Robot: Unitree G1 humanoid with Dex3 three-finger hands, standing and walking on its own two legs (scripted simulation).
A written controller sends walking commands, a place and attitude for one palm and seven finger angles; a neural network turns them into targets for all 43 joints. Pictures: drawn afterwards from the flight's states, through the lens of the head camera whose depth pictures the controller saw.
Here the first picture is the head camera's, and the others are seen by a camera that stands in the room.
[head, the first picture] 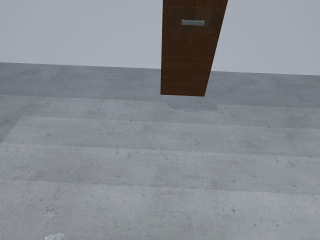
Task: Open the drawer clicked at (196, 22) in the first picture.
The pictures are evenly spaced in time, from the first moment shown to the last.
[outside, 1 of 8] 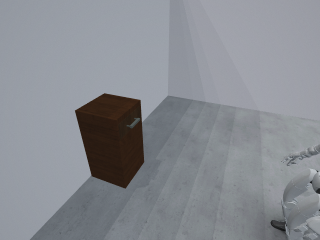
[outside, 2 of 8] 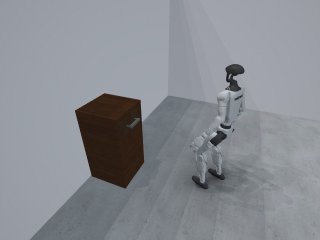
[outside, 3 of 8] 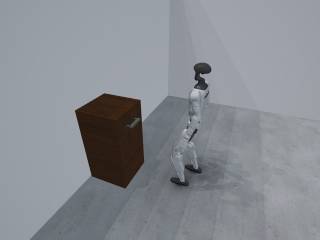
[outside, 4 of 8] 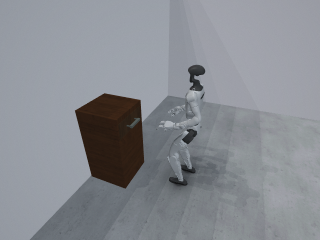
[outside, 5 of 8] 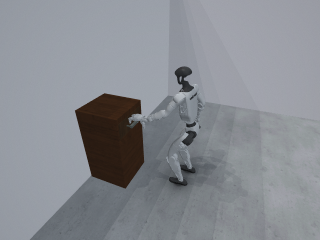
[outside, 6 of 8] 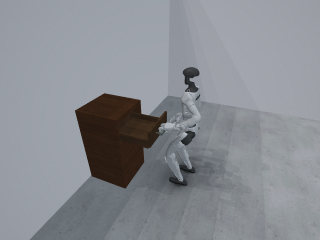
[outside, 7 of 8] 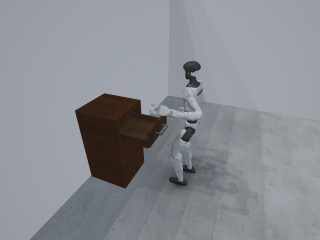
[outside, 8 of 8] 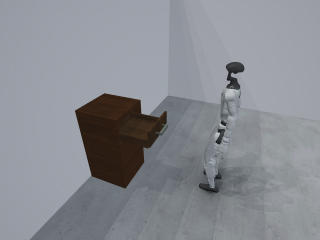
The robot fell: no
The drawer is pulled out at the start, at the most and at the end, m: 0.00 0.30 0.30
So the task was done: yes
